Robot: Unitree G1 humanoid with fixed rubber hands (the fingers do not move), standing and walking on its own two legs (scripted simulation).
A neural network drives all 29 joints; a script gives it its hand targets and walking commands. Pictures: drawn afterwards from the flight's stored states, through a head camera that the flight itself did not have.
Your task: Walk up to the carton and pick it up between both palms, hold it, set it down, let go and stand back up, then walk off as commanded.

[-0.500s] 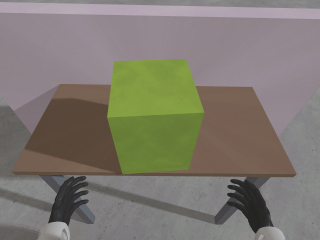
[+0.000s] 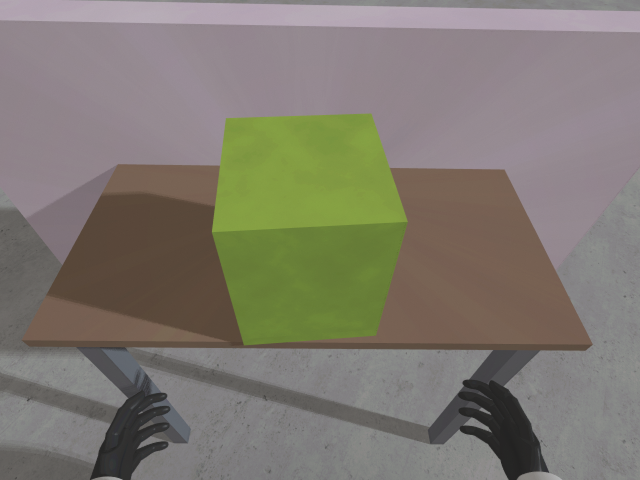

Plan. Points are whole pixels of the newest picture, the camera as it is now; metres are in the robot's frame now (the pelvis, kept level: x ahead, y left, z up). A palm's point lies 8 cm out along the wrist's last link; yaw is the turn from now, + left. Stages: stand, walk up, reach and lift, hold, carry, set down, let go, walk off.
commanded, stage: set down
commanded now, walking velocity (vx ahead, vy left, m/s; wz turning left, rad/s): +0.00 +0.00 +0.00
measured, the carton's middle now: (305, 233) +0.45 +0.05 +0.06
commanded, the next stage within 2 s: let go in 0.86 s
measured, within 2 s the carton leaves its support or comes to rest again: neither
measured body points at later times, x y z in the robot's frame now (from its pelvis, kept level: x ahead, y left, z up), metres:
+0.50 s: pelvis +0.01 +0.00 +0.00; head +0.04 +0.01 +0.45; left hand +0.16 +0.26 -0.07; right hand +0.18 -0.22 -0.06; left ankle +0.02 +0.14 -0.75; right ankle +0.00 -0.06 -0.75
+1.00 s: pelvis +0.03 +0.00 +0.00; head +0.06 +0.02 +0.45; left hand +0.18 +0.26 -0.09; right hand +0.18 -0.22 -0.09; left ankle +0.02 +0.14 -0.75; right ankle +0.00 -0.06 -0.75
